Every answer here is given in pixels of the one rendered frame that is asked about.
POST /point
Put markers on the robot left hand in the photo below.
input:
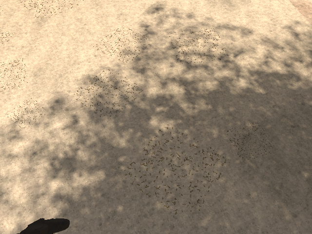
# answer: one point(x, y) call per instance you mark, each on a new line
point(49, 226)

